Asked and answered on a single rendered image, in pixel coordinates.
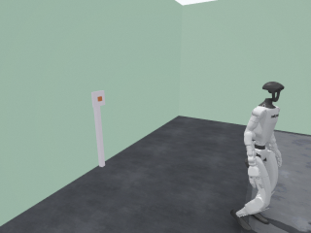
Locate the right robot hand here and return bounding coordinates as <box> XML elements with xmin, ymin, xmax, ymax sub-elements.
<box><xmin>248</xmin><ymin>165</ymin><xmax>263</xmax><ymax>189</ymax></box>

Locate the right robot forearm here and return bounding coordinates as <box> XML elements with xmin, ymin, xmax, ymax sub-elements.
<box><xmin>244</xmin><ymin>131</ymin><xmax>258</xmax><ymax>166</ymax></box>

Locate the right robot foot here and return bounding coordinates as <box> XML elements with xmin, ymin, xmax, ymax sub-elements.
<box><xmin>230</xmin><ymin>209</ymin><xmax>252</xmax><ymax>232</ymax></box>

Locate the panel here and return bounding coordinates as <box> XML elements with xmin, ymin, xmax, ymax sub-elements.
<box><xmin>91</xmin><ymin>90</ymin><xmax>106</xmax><ymax>167</ymax></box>

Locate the left robot hand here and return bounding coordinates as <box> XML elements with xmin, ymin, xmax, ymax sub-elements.
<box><xmin>271</xmin><ymin>150</ymin><xmax>282</xmax><ymax>167</ymax></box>

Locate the robot right upper arm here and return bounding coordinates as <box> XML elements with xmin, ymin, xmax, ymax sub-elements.
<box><xmin>244</xmin><ymin>107</ymin><xmax>266</xmax><ymax>140</ymax></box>

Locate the left robot forearm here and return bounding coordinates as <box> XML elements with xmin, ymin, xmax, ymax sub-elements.
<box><xmin>268</xmin><ymin>132</ymin><xmax>278</xmax><ymax>150</ymax></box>

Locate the robot torso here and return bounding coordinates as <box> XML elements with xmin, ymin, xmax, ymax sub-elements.
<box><xmin>253</xmin><ymin>103</ymin><xmax>279</xmax><ymax>160</ymax></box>

